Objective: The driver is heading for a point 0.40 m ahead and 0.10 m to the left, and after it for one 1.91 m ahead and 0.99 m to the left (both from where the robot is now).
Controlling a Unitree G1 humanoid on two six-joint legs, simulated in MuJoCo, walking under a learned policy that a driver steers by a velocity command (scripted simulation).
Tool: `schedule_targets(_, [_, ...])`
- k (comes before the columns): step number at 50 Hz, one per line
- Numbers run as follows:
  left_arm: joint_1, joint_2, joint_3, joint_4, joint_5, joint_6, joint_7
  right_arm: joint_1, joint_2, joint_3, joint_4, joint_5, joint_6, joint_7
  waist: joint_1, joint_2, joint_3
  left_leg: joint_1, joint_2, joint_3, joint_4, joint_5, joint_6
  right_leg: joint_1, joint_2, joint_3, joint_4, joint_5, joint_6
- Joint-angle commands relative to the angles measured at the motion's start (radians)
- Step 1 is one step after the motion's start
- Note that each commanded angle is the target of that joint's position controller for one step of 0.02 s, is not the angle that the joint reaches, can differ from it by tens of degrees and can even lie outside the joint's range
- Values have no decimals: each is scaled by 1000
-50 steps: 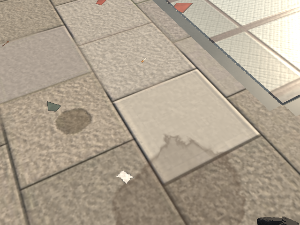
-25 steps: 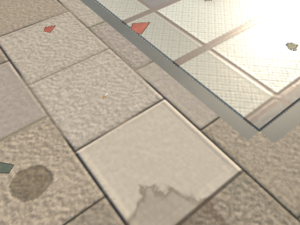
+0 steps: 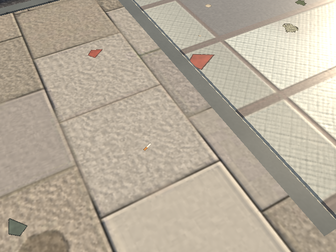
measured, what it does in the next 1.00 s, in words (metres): walks ahead, turning left: left foot, then right foot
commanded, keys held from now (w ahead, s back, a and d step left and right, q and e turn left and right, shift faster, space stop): w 0.28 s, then w+q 0.72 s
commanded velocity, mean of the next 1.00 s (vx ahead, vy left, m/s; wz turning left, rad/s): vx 0.50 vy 0.00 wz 0.30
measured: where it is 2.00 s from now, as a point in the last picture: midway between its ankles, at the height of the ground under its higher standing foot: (115, 135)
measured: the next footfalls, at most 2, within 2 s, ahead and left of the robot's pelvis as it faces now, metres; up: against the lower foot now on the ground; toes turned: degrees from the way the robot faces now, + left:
left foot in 0.12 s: +0.26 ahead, +0.14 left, +0.00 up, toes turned +2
right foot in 0.64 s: +0.55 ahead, -0.09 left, +0.00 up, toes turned +10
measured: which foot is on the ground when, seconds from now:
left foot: up 0.00-0.10, down 0.12-0.66, up 0.68-1.00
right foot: down 0.00-0.14, up 0.16-0.62, down 0.64-1.00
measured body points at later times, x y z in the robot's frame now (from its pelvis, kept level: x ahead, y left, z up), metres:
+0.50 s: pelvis +0.28 +0.05 +0.00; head +0.30 +0.06 +0.45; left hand +0.47 +0.31 -0.10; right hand +0.28 -0.23 -0.13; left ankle +0.22 +0.14 -0.74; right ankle +0.47 -0.12 -0.69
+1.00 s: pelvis +0.54 +0.03 +0.00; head +0.57 +0.04 +0.45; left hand +0.47 +0.31 -0.13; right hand +0.79 -0.17 -0.10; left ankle +0.64 +0.23 -0.69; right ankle +0.51 -0.09 -0.74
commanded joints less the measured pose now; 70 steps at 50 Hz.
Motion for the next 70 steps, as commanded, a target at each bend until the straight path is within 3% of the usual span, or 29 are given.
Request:
schedule_targets(1, [37,176,40,-10,-8,5,9,-129,-62,-8,-96,6,-21,16,1,-100,67,-8,-20,7,-68,-7,23,4,-304,122,-33,270,-141])
schedule_targets(4, [21,194,48,-1,-9,22,16,-84,-95,-18,-94,5,-28,27,-44,-120,34,75,-48,25,-100,-118,64,79,-331,126,59,446,-114])
schedule_targets(6, [-8,180,42,-8,-5,34,18,150,-159,-56,-22,0,-28,18,-163,-109,-111,413,-102,76,-123,-115,111,20,-258,67,330,684,-73])
schedule_targets(7, [8,138,22,-31,16,34,20,326,-227,-76,15,-10,-24,8,-217,-2,-259,720,61,-109,-88,-95,169,-179,-196,24,634,432,-40])
schedule_targets(8, [138,6,-14,-29,15,12,7,370,-287,-88,39,-7,-18,13,-146,267,-366,1034,268,-586,-209,-331,326,-584,1,34,970,-240,25])
schedule_targets(9, [73,110,7,-19,-6,-11,0,361,-187,-60,29,1,-19,15,-187,162,-343,1014,259,-672,-297,-475,301,-695,-38,172,1088,-356,9])
schedule_targets(10, [-22,163,23,-52,-34,-26,-5,280,-156,-48,16,-2,-24,12,-176,113,-200,892,234,-539,-320,-457,264,-760,-88,159,1105,-274,-9])
schedule_targets(12, [-102,150,26,-66,-17,-30,5,160,-118,-38,-4,-18,-30,13,-124,6,-61,637,171,-352,-374,-257,243,-702,-173,120,1009,-119,-5])
schedule_targets(14, [-66,115,27,-53,-9,-9,7,133,-87,-29,0,-26,-38,15,-76,34,-52,532,128,-257,-424,-155,235,-600,-206,127,942,-59,4])
schedule_targets(18, [-166,87,23,-96,16,7,15,190,-136,-41,30,-8,-39,2,-77,2,5,486,111,-198,-482,-70,263,-659,-207,107,736,54,55])
schedule_targets(27, [-441,82,11,-180,-4,-25,-15,325,-156,-54,83,14,-8,-31,-146,26,42,526,81,-175,-407,-121,203,-545,-116,104,302,312,82])
schedule_targets(30, [-387,133,27,-173,-7,-38,-19,310,-172,-66,78,14,6,-40,-99,55,18,568,111,-232,-320,-95,179,-440,-109,110,260,214,56])
schedule_targets(32, [-162,197,60,-116,6,-46,-9,291,-122,-50,58,5,11,-38,7,29,-126,489,20,-185,-61,-17,132,-109,-143,123,254,170,-4])
schedule_targets(33, [4,266,77,-96,15,-42,0,303,-54,-27,24,-20,13,-38,55,-124,-293,319,-75,-100,255,-278,91,165,-333,314,276,122,-53])
schedule_targets(34, [22,311,86,-78,16,-28,-8,429,9,-11,-8,15,-4,-34,-22,-449,-367,-25,-175,-52,532,-686,52,381,-507,757,133,-134,-189])
schedule_targets(35, [-30,189,55,-102,10,-30,-12,387,-109,-37,17,32,-8,-37,-1,-289,-265,-111,-102,-129,650,-646,52,294,-467,733,89,-274,-160])
schedule_targets(36, [-89,134,40,-113,5,-32,-10,306,-152,-51,-1,36,-6,-37,2,-211,-148,-133,-67,-112,656,-549,59,170,-431,559,79,-223,-116])
schedule_targets(38, [-182,92,28,-114,15,-31,-12,261,-123,-58,-7,19,4,-41,-45,-142,-49,-64,-1,-97,589,-416,47,-24,-359,364,34,-13,-97])
schedule_targets(43, [-189,121,41,-84,22,-42,1,210,-61,-55,-60,18,40,-25,-75,-127,2,-49,45,-78,480,-285,23,-122,-342,147,-60,183,-129])
schedule_targets(53, [-82,200,65,-47,-2,0,17,-54,-45,-31,-178,11,35,32,-1,-88,79,-39,-1,52,63,-95,53,40,-353,-111,-33,360,-89])
schedule_targets(56, [-94,240,78,-52,-17,21,21,-12,-89,-52,-194,9,42,40,-58,-130,25,89,-76,122,39,-235,107,99,-364,-159,130,752,-60])
schedule_targets(58, [-119,243,77,-62,-25,35,25,234,-167,-100,-134,13,49,30,-202,-115,-108,434,-163,154,-36,-210,169,9,-318,-202,474,877,-19])
schedule_targets(59, [-98,195,59,-78,5,30,25,393,-255,-136,-94,17,60,7,-257,7,-198,740,-59,-45,-65,-223,226,-244,-273,-206,789,545,30])
schedule_targets(60, [-16,49,13,-138,37,0,8,335,-350,-140,-108,23,47,5,-116,248,-281,1022,177,-622,-185,-409,411,-680,-60,-85,1107,-349,82])
schedule_targets(61, [-131,135,25,-148,-4,-40,-6,359,-257,-111,-138,13,30,13,-196,108,-354,1040,223,-779,-319,-510,418,-783,-63,122,1193,-367,61])
schedule_targets(62, [-216,174,36,-178,-39,-60,-12,321,-208,-94,-130,3,13,17,-198,60,-210,943,201,-644,-337,-425,370,-854,-105,119,1169,-266,35])
schedule_targets(63, [-218,160,33,-173,-26,-70,-5,262,-185,-87,-135,4,3,16,-153,-17,-139,803,158,-528,-332,-322,337,-809,-148,122,1085,-179,25])
schedule_targets(65, [-179,172,45,-153,6,-55,2,159,-134,-68,-163,-10,0,9,-77,-10,-76,585,93,-379,-356,-134,302,-666,-196,134,952,-92,40])
schedule_targets(70, [-263,118,35,-194,28,-17,6,204,-176,-77,-150,0,-6,-22,-79,-17,-21,445,35,-260,-401,2,293,-642,-162,103,686,97,113])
